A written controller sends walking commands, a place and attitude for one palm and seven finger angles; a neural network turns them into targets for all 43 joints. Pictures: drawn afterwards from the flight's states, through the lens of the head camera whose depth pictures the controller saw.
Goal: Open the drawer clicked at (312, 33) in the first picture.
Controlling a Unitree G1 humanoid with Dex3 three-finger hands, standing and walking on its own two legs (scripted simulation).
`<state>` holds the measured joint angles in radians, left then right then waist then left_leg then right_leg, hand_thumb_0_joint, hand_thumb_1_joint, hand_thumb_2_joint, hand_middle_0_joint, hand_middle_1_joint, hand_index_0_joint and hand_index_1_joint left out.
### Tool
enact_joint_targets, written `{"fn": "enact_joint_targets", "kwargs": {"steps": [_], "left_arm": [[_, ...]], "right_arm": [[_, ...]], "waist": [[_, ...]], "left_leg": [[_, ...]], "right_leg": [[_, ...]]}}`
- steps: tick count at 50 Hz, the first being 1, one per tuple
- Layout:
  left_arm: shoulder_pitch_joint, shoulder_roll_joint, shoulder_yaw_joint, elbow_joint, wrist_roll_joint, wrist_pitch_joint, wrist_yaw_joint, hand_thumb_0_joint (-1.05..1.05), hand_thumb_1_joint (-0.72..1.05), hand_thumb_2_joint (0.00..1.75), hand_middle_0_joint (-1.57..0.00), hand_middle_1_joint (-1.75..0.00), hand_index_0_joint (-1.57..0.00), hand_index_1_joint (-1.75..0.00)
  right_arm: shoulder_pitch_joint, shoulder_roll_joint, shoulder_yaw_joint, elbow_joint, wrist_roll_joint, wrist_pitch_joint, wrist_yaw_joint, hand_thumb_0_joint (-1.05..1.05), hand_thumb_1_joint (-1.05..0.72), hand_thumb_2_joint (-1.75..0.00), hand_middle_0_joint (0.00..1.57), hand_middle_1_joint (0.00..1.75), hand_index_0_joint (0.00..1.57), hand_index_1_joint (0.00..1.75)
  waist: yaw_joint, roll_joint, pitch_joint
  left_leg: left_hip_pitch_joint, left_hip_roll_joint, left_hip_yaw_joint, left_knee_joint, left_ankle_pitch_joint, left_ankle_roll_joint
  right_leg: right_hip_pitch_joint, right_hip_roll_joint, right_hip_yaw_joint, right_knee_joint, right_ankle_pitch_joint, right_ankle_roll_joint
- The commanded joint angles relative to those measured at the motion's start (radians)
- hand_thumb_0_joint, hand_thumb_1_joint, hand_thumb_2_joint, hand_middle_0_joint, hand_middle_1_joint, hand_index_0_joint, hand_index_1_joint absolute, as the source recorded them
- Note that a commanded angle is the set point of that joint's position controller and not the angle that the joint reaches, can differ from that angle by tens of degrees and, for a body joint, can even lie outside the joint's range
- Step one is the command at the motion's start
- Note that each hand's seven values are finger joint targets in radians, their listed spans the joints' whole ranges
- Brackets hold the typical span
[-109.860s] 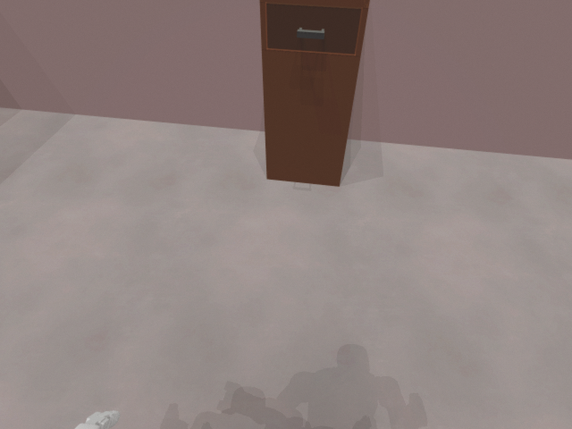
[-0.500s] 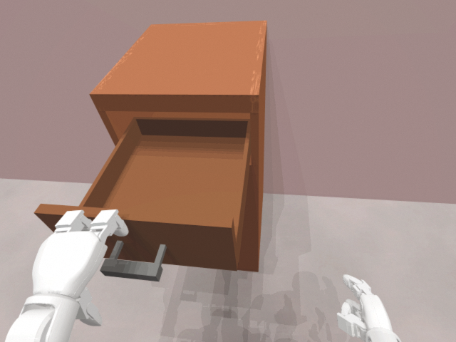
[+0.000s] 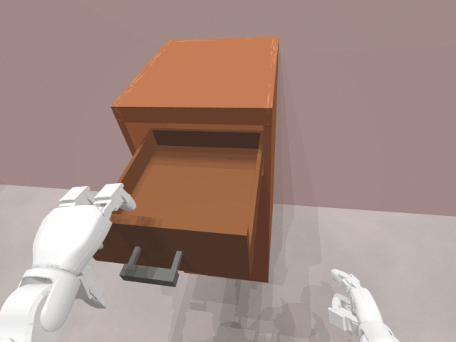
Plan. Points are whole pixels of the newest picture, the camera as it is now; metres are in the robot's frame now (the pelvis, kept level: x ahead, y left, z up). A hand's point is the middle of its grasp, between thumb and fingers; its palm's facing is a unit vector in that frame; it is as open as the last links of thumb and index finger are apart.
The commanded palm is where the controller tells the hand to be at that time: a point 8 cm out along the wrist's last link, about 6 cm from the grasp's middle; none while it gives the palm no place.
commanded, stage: lift the hand off the handle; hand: left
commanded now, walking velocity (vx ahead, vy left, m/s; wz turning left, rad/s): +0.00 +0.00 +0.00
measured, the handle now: (153, 264) +0.24 +0.19 +0.01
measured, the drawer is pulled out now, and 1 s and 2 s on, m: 0.30 0.30 0.30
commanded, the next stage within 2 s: draw the hand back to the body in 0.20 s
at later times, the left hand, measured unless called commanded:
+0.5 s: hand (94, 252) +0.19 +0.22 +0.15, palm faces +0.08 -0.09 -0.99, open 13.8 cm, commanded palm +0.16 +0.23 +0.21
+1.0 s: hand (89, 244) +0.19 +0.22 +0.16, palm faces +0.23 -0.62 -0.75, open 13.8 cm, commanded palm +0.15 +0.25 +0.20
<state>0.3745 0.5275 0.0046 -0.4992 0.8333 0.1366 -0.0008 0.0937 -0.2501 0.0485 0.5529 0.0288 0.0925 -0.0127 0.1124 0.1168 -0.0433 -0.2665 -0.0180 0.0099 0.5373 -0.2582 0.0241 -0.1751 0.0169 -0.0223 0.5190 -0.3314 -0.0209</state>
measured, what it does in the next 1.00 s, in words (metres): stands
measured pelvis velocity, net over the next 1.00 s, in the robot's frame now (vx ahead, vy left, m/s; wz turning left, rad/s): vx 0.00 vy -0.01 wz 0.01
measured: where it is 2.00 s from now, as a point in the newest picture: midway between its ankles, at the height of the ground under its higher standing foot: outside the picture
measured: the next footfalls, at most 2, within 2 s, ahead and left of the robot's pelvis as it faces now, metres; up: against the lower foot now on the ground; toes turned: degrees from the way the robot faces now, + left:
none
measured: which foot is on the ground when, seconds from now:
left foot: down 0.00-1.00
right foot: down 0.00-1.00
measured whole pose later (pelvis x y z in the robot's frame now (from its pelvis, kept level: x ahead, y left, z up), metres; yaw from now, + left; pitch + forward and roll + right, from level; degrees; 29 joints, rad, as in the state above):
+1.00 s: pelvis +0.00 -0.01 +0.00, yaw +0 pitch -2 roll -1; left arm 0.52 0.48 0.26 -0.53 0.19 -0.07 0.04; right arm 0.14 -0.25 0.03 0.53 0.03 -0.02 -0.04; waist 0.08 0.11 0.01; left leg -0.26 0.00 0.00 0.57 -0.28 0.01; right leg -0.15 0.04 -0.04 0.52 -0.34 -0.03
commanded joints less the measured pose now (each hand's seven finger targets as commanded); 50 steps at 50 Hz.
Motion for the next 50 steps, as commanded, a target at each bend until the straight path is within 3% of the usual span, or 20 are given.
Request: {"fn": "enact_joint_targets", "kwargs": {"steps": [1, 4, 7, 8, 12, 14, 17, 21, 22, 25, 27, 33, 36, 42, 45, 46, 47, 48, 49, 50], "left_arm": [[-0.183, 0.211, 0.159, -0.229, 0.011, -0.018, 0.025, 0.0, -0.5, 0.3, -0.3, -1.2, -0.3, -1.2], [-0.196, 0.204, 0.164, -0.239, 0.0, -0.014, 0.019, 0.0, -0.5, 0.3, -0.3, -1.2, -0.3, -1.2], [-0.156, 0.196, 0.188, -0.185, -0.034, 0.01, 0.003, 0.0, -0.5, 0.3, -0.3, -1.2, -0.3, -1.2], [-0.139, 0.167, 0.149, -0.148, -0.032, 0.016, -0.011, 0.0, -0.5, 0.3, -0.3, -1.2, -0.3, -1.2], [-0.137, 0.224, 0.205, -0.178, -0.047, 0.037, -0.032, 0.0, -0.5, 0.3, -0.3, -1.2, -0.3, -1.2], [-0.151, 0.202, 0.164, -0.204, -0.028, 0.019, -0.039, 0.0, -0.5, 0.3, -0.3, -1.2, -0.3, -1.2], [-0.124, 0.269, 0.245, -0.259, -0.047, -0.019, -0.027, 0.0, -0.5, 0.3, -0.3, -1.2, -0.3, -1.2], [-0.082, 0.26, 0.254, -0.254, -0.055, -0.072, -0.005, 0.0, -0.5, 0.3, -0.3, -1.2, -0.3, -1.2], [-0.084, 0.273, 0.283, -0.248, -0.068, -0.074, 0.002, 0.0, -0.5, 0.3, -0.3, -1.2, -0.3, -1.2], [-0.088, 0.277, 0.29, -0.179, -0.07, -0.089, 0.013, 0.0, -0.5, 0.3, -0.3, -1.2, -0.3, -1.2], [-0.089, 0.294, 0.321, -0.168, -0.081, -0.083, 0.016, 0.0, -0.5, 0.3, -0.3, -1.2, -0.3, -1.2], [-0.037, 0.286, 0.29, -0.176, -0.112, -0.099, -0.017, 0.0, -0.5, 0.3, -0.3, -1.2, -0.3, -1.2], [-0.022, 0.328, 0.329, -0.203, -0.106, -0.116, -0.019, 0.0, -0.5, 0.3, -0.3, -1.2, -0.3, -1.2], [0.078, 0.338, 0.405, -0.273, -0.134, -0.148, 0.03, 0.0, -0.5, 0.3, -0.3, -1.2, -0.3, -1.2], [0.104, 0.312, 0.396, -0.217, -0.138, -0.147, 0.043, 0.0, -0.5, 0.3, -0.3, -1.2, -0.3, -1.2], [-0.015, -0.081, 0.335, -0.178, -0.803, -0.202, 0.065, 0.0, -0.47, 0.32, -0.3, -1.18, -0.3, -1.18], [0.027, 0.009, 0.382, -0.139, -0.818, -0.232, 0.085, 0.0, -0.43, 0.33, -0.29, -1.15, -0.29, -1.15], [0.07, 0.009, 0.392, -0.057, -0.808, -0.24, 0.098, 0.0, -0.4, 0.34, -0.29, -1.13, -0.29, -1.13], [0.071, 0.011, 0.411, -0.154, -0.87, -0.256, 0.106, 0.0, -0.36, 0.36, -0.29, -1.11, -0.29, -1.11], [0.042, 0.017, 0.418, -0.187, -0.884, -0.275, 0.116, 0.0, -0.32, 0.37, -0.29, -1.09, -0.29, -1.09]], "right_arm": [[-0.182, -0.078, -0.024, -0.176, -0.004, -0.051, -0.006, 0.0, -0.9, -0.9, 0.2, 0.3, 0.2, 0.3], [-0.19, -0.072, -0.023, -0.174, 0.001, -0.057, 0.004, 0.0, -0.9, -0.9, 0.2, 0.3, 0.2, 0.3], [-0.22, -0.077, -0.021, -0.175, 0.016, -0.062, 0.019, 0.0, -0.9, -0.9, 0.2, 0.3, 0.2, 0.3], [-0.186, -0.08, -0.02, -0.169, 0.006, -0.054, 0.022, 0.0, -0.9, -0.9, 0.2, 0.3, 0.2, 0.3], [-0.234, -0.088, -0.019, -0.185, 0.019, -0.051, 0.026, 0.0, -0.9, -0.9, 0.2, 0.3, 0.2, 0.3], [-0.2, -0.084, -0.017, -0.188, 0.01, -0.047, 0.024, 0.0, -0.9, -0.9, 0.2, 0.3, 0.2, 0.3], [-0.22, -0.093, -0.018, -0.201, 0.011, -0.065, 0.014, 0.0, -0.9, -0.9, 0.2, 0.3, 0.2, 0.3], [-0.164, -0.091, -0.027, -0.193, 0.0, -0.068, 0.002, 0.0, -0.9, -0.9, 0.2, 0.3, 0.2, 0.3], [-0.19, -0.092, -0.023, -0.188, 0.008, -0.076, 0.003, 0.0, -0.9, -0.9, 0.2, 0.3, 0.2, 0.3], [-0.151, -0.096, -0.035, -0.173, -0.002, -0.071, -0.002, 0.0, -0.9, -0.9, 0.2, 0.3, 0.2, 0.3], [-0.18, -0.097, -0.032, -0.176, 0.009, -0.079, -0.001, 0.0, -0.9, -0.9, 0.2, 0.3, 0.2, 0.3], [-0.157, -0.104, -0.036, -0.192, 0.002, -0.083, -0.007, 0.0, -0.9, -0.9, 0.2, 0.3, 0.2, 0.3], [-0.15, -0.111, -0.038, -0.198, 0.0, -0.076, -0.014, 0.0, -0.9, -0.9, 0.2, 0.3, 0.2, 0.3], [-0.152, -0.105, -0.042, -0.211, 0.004, -0.085, -0.006, 0.0, -0.9, -0.9, 0.2, 0.3, 0.2, 0.3], [-0.11, -0.106, -0.054, -0.202, -0.002, -0.07, -0.001, 0.0, -0.9, -0.9, 0.2, 0.3, 0.2, 0.3], [-0.032, -0.035, -0.057, -0.201, 0.007, -0.144, -0.027, 0.0, -0.9, -0.9, 0.2, 0.3, 0.2, 0.3], [-0.032, -0.06, -0.05, -0.175, 0.001, -0.189, -0.043, 0.0, -0.9, -0.9, 0.2, 0.3, 0.2, 0.3], [-0.014, -0.067, -0.053, -0.157, -0.002, -0.198, -0.049, 0.0, -0.9, -0.9, 0.2, 0.3, 0.2, 0.3], [-0.025, -0.061, -0.054, -0.169, 0.002, -0.2, -0.06, 0.0, -0.9, -0.9, 0.2, 0.3, 0.2, 0.3], [-0.035, -0.063, -0.054, -0.165, 0.001, -0.212, -0.068, 0.0, -0.9, -0.9, 0.2, 0.3, 0.2, 0.3]], "waist": [[-0.006, -0.062, -0.109], [0.0, -0.016, -0.111], [0.002, -0.04, -0.092], [0.002, -0.058, -0.088], [0.004, -0.084, -0.094], [-0.003, -0.088, -0.108], [0.002, -0.07, -0.129], [-0.005, -0.073, -0.092], [-0.008, -0.031, -0.075], [-0.01, -0.067, -0.057], [-0.01, -0.045, -0.058], [-0.013, -0.064, -0.092], [-0.011, -0.102, -0.099], [0.0, -0.017, -0.106], [-0.006, -0.067, -0.082], [-0.122, -0.097, -0.006], [-0.097, -0.158, 0.003], [-0.096, -0.13, 0.027], [-0.076, -0.177, -0.025], [-0.076, -0.165, -0.043]], "left_leg": [[0.149, 0.021, -0.014, -0.079, 0.228, -0.003], [0.158, 0.025, -0.015, -0.087, 0.246, -0.008], [0.136, 0.028, -0.02, -0.093, 0.237, -0.013], [0.122, 0.02, -0.012, -0.099, 0.235, -0.01], [0.117, 0.02, -0.006, -0.09, 0.209, -0.007], [0.131, 0.016, -0.001, -0.089, 0.214, -0.002], [0.147, 0.016, -0.006, -0.062, 0.212, 0.0], [0.153, 0.011, 0.001, -0.045, 0.199, -0.001], [0.15, 0.014, -0.005, -0.042, 0.185, -0.004], [0.13, 0.008, -0.002, -0.039, 0.171, -0.002], [0.131, 0.01, -0.005, -0.032, 0.169, -0.005], [0.116, 0.001, 0.001, -0.02, 0.173, 0.004], [0.115, 0.004, -0.001, -0.014, 0.185, 0.004], [0.117, 0.014, -0.001, 0.014, 0.21, -0.007], [0.089, 0.013, 0.003, 0.015, 0.202, -0.003], [0.184, 0.049, 0.006, -0.023, 0.131, 0.008], [0.177, 0.063, -0.015, -0.049, 0.096, 0.001], [0.16, 0.062, -0.009, -0.052, 0.068, 0.0], [0.167, 0.057, -0.018, -0.069, 0.098, -0.001], [0.18, 0.05, -0.008, -0.071, 0.113, 0.001]], "right_leg": [[-0.058, 0.0, -0.014, -0.113, 0.195, 0.005], [-0.044, 0.002, -0.015, -0.115, 0.195, -0.003], [-0.032, 0.013, -0.015, -0.115, 0.202, -0.004], [-0.029, 0.01, -0.024, -0.114, 0.201, 0.001], [-0.012, 0.007, -0.001, -0.119, 0.224, 0.005], [-0.022, -0.005, -0.007, -0.121, 0.216, 0.009], [-0.02, -0.002, 0.012, -0.129, 0.245, 0.007], [-0.069, -0.013, 0.003, -0.143, 0.222, 0.015], [-0.075, -0.004, 0.016, -0.15, 0.209, 0.006], [-0.087, -0.007, 0.005, -0.15, 0.193, 0.014], [-0.083, -0.007, 0.021, -0.149, 0.21, 0.009], [-0.072, -0.017, 0.011, -0.128, 0.246, 0.023], [-0.07, -0.027, 0.013, -0.12, 0.275, 0.028], [-0.09, -0.015, 0.013, -0.107, 0.297, 0.013], [-0.119, -0.008, -0.012, -0.1, 0.271, 0.021], [-0.093, 0.0, -0.029, -0.113, 0.243, 0.002], [-0.1, 0.01, -0.023, -0.114, 0.18, 0.0], [-0.11, 0.001, -0.028, -0.12, 0.147, 0.001], [-0.062, -0.013, -0.033, -0.129, 0.174, 0.008], [-0.051, -0.016, -0.03, -0.137, 0.19, 0.011]]}}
